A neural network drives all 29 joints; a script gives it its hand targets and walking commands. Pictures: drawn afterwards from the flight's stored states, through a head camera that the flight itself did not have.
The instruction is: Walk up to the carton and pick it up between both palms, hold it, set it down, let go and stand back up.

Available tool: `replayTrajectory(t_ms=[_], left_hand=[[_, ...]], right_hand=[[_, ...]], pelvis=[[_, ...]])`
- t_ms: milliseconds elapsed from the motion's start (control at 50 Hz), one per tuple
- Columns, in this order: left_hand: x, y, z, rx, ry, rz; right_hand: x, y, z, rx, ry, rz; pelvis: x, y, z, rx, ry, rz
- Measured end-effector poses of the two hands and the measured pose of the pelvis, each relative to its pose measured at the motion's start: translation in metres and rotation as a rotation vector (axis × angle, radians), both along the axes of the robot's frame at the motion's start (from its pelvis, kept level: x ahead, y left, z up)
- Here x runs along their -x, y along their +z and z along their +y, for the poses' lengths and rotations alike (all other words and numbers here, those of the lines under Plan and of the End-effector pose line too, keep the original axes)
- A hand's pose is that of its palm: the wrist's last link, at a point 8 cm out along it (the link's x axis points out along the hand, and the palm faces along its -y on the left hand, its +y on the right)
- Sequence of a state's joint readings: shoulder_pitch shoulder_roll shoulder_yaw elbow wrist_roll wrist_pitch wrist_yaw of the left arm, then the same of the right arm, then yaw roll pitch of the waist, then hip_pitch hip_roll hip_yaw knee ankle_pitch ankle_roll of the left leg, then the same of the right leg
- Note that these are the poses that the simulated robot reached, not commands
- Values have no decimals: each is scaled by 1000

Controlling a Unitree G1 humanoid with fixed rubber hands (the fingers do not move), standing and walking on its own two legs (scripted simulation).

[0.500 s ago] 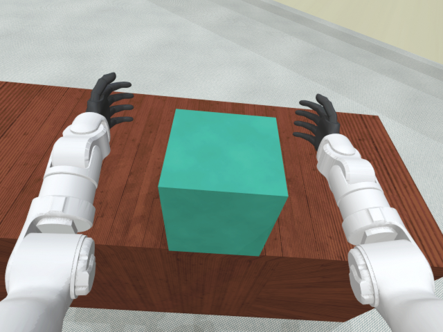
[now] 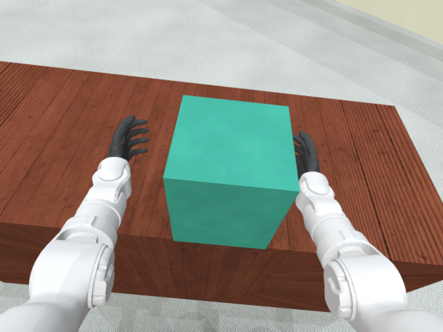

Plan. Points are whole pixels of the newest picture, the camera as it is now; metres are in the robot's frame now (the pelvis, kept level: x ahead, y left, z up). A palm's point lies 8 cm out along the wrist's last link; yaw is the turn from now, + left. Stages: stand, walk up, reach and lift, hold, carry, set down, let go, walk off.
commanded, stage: reach and lift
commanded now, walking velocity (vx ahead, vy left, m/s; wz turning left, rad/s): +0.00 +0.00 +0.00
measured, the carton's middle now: (227, 177) +0.41 -0.02 +0.01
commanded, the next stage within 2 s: none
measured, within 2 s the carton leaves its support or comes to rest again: neither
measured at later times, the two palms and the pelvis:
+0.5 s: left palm (131, 163) +0.43 +0.17 +0.04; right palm (303, 169) +0.41 -0.18 +0.05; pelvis -0.02 -0.01 -0.02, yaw +1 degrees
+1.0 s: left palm (147, 154) +0.43 +0.14 +0.06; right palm (297, 177) +0.39 -0.16 +0.05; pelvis +0.00 +0.00 +0.00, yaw +0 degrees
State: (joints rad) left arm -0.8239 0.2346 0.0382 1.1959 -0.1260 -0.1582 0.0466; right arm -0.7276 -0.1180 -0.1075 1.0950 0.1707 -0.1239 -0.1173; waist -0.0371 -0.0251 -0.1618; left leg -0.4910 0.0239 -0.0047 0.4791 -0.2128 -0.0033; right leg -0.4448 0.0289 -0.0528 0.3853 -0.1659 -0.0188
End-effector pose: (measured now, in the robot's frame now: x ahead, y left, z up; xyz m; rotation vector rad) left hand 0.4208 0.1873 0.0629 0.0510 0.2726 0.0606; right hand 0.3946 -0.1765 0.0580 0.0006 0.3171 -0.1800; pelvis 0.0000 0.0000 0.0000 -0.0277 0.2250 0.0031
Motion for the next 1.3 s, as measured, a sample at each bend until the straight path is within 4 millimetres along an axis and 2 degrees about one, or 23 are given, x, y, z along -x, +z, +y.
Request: replayTrajectory(t_ms=[120, 200, 260, 320, 440, 500, 580, 640, 700, 920, 1020, 1300], left_hand=[[-14, 21, -15, 5, -22, -86], [-16, 28, -21, 7, -37, -75], [-11, 19, -20, 12, -30, -31], [-3, 2, -15, 15, -9, 8], [2, -28, -8, 15, 22, 0], [-5, -27, -15, 25, 10, -46], [-18, -12, -32, 43, -32, -112], [-25, 1, -48, 47, -74, -131], [-27, 5, -53, 44, -72, -106], [-10, -4, -49, 70, -36, -89], [-9, -4, -49, 53, -62, -81], [-8, -4, -48, 39, -66, -82]], right_hand=[[-7, 12, -7, 21, -3, -71], [-6, 17, -15, 39, -14, -54], [-2, 12, -21, 43, -25, -20], [0, 4, -23, 41, -27, 1], [-7, -10, -10, 25, 18, -25], [-13, -12, 1, 14, 33, -48], [-17, -10, 7, 17, 27, -58], [-16, -9, 9, 15, 9, -50], [-13, -9, 7, 9, -22, -45], [0, -12, 16, -4, -51, -112], [6, -12, 17, 21, -52, -110], [7, -10, 16, 82, -34, -103]], pelvis=[[5, -7, 1, 1, -3, 68], [7, -9, 0, -5, -10, 62], [9, -10, -1, -10, -13, 49], [13, -12, -3, -14, -12, 52], [19, -19, -7, -13, 2, 123], [20, -23, -9, -10, 11, 165], [17, -26, -10, -7, 16, 191], [14, -24, -9, -6, 14, 179], [11, -20, -8, -8, 5, 144], [4, -2, 1, -11, 2, 22], [-4, 3, 6, -10, 0, -12], [-20, 7, 9, -5, -14, -75]])
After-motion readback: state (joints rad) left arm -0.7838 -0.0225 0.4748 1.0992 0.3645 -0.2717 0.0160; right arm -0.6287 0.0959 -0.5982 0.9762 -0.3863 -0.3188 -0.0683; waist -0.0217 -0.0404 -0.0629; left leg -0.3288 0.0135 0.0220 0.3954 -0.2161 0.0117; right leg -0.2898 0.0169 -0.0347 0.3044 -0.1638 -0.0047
